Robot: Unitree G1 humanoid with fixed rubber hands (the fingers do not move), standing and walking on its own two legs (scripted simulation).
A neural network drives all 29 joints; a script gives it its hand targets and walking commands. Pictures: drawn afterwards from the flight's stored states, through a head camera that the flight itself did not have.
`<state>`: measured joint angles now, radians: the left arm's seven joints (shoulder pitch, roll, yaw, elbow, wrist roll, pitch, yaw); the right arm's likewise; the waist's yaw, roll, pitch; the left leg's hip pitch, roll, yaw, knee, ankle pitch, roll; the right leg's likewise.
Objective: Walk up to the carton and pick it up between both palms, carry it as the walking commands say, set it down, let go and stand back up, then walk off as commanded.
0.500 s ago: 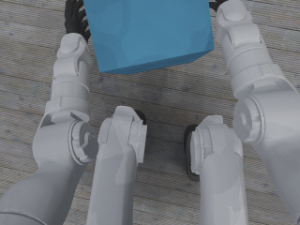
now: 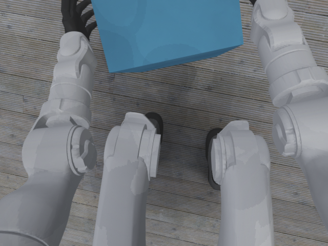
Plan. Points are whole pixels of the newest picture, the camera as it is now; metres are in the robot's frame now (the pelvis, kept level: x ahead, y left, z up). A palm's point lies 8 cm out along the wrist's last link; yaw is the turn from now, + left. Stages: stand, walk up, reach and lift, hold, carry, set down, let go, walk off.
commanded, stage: set down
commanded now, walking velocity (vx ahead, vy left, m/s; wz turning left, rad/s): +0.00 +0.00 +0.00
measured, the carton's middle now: (169, 25) +0.51 +0.06 -0.25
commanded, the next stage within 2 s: let go in 1.54 s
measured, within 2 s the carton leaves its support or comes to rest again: neither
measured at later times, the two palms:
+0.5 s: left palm (44, 25) +0.47 +0.26 -0.11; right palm out of the picture +0.56 -0.13 -0.11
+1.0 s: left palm out of the picture +0.47 +0.27 +0.06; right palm out of the picture +0.57 -0.14 +0.05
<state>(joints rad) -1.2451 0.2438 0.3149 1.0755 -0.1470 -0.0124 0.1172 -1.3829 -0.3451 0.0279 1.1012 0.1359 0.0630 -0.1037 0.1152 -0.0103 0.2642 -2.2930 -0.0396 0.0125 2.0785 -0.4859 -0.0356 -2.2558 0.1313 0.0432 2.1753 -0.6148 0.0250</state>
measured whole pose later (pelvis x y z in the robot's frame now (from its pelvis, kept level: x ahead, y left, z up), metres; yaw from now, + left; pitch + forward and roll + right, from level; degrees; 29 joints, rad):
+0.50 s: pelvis +0.00 +0.00 +0.02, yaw +0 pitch +42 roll +2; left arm -1.09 0.27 0.29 0.81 -0.20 0.09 0.10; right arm -1.28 -0.40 -0.03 0.91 0.13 0.16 -0.06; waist 0.12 -0.02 0.15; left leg -2.26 -0.05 0.00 2.00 -0.48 -0.03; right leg -2.21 0.11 0.04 2.09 -0.62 0.02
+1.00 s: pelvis +0.02 +0.01 +0.15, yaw -1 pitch +48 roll +1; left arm -0.93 0.21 0.36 0.73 -0.12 0.15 0.04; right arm -1.15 -0.36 -0.13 0.90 0.02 0.19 0.01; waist 0.14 -0.04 -0.11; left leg -1.97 -0.05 -0.01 1.56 -0.42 -0.02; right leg -1.93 0.10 0.06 1.63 -0.53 0.02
